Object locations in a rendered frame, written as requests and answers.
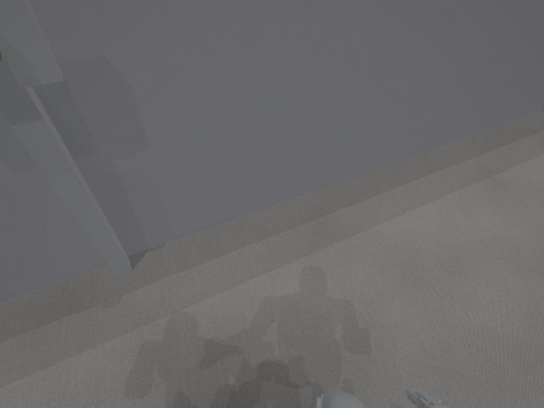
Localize robot right thigh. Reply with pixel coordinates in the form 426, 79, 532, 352
314, 390, 365, 408

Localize robot right hand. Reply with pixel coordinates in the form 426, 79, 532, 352
407, 388, 450, 408

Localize panel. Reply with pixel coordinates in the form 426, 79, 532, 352
0, 0, 132, 276

